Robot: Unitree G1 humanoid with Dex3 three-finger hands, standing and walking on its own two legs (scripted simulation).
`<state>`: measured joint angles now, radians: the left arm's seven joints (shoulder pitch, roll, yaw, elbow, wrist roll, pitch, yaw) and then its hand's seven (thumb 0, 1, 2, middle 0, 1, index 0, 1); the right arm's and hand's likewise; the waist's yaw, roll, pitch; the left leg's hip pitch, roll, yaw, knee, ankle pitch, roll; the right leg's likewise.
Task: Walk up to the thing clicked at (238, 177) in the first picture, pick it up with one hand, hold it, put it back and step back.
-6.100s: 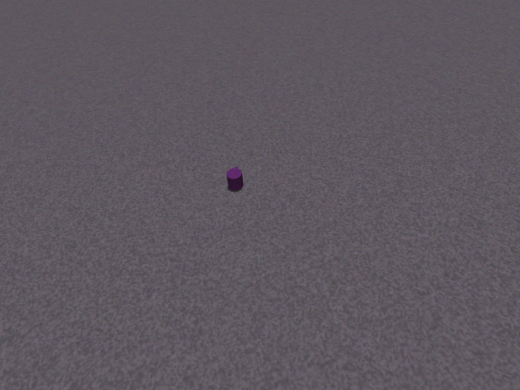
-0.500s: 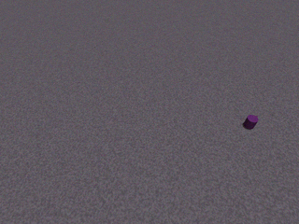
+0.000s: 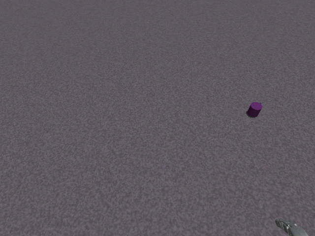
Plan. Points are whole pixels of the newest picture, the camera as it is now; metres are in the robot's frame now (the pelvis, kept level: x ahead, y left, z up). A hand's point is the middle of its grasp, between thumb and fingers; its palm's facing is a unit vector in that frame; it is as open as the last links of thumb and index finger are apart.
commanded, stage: walk up
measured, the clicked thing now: (255, 108) +1.11 -0.71 -0.73
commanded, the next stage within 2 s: stand in 1.92 s
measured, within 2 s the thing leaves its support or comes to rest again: neither
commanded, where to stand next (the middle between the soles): +0.04 +0.00 m, yaw -33 degrees
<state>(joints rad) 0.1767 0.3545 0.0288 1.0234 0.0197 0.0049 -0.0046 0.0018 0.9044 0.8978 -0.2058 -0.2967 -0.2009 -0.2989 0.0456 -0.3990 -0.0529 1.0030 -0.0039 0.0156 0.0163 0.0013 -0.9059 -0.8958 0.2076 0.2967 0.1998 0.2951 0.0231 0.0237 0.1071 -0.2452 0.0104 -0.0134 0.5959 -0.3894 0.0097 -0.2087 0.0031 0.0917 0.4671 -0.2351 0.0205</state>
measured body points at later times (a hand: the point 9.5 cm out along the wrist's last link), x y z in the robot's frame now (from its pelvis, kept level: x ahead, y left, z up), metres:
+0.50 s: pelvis -0.01 +0.01 -0.02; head +0.03 -0.02 +0.43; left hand +0.18 +0.29 -0.12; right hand -0.05 -0.32 -0.14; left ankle +0.00 +0.13 -0.73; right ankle -0.03 -0.10 -0.74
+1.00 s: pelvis +0.01 +0.03 -0.01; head +0.05 +0.04 +0.44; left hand +0.23 +0.27 -0.14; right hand -0.05 -0.29 -0.10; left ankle +0.08 +0.12 -0.74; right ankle -0.07 -0.09 -0.68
